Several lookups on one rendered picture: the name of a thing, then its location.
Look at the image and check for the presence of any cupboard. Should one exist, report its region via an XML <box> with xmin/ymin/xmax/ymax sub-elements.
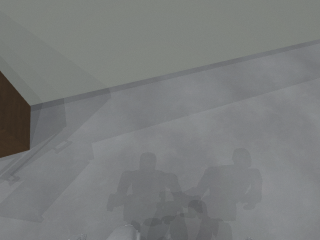
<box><xmin>0</xmin><ymin>71</ymin><xmax>31</xmax><ymax>158</ymax></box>

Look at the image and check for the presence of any robot left thigh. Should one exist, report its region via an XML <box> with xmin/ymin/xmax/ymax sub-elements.
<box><xmin>107</xmin><ymin>226</ymin><xmax>141</xmax><ymax>240</ymax></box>

